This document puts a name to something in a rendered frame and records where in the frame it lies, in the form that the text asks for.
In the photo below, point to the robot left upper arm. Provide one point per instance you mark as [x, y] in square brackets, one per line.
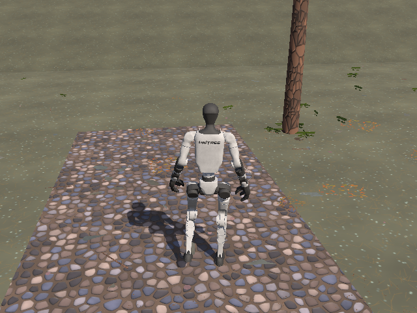
[185, 147]

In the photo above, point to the right robot forearm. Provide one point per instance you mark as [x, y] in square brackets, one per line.
[241, 175]

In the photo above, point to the right robot thigh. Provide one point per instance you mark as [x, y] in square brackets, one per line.
[224, 191]

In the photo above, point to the robot right shin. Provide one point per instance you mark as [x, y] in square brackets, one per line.
[221, 234]

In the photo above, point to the robot left hand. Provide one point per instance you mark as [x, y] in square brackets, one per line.
[173, 183]

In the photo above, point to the robot right hand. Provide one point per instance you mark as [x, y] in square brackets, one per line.
[246, 191]

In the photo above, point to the robot right upper arm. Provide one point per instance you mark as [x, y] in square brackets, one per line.
[233, 149]

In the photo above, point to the left robot forearm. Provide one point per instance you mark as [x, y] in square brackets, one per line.
[177, 171]

